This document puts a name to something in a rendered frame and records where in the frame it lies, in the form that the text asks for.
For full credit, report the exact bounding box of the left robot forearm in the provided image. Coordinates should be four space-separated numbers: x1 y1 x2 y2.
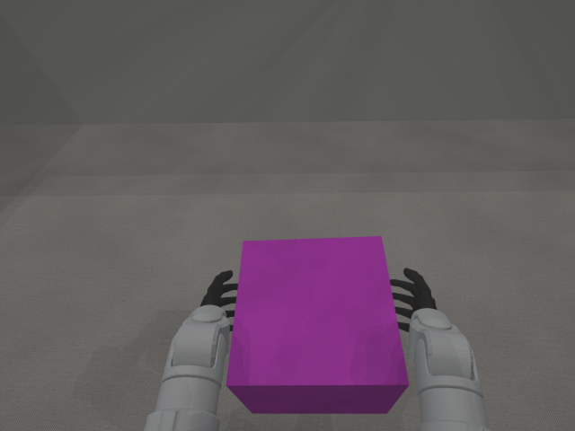
144 304 230 431

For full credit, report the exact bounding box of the right robot forearm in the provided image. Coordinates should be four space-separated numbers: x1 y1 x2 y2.
408 308 491 431

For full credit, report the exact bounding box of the robot left hand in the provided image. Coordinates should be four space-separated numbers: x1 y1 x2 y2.
200 270 238 331

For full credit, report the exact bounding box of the robot right hand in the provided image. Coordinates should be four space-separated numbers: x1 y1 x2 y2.
390 268 437 332

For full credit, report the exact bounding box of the carton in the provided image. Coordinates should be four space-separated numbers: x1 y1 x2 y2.
226 236 409 414

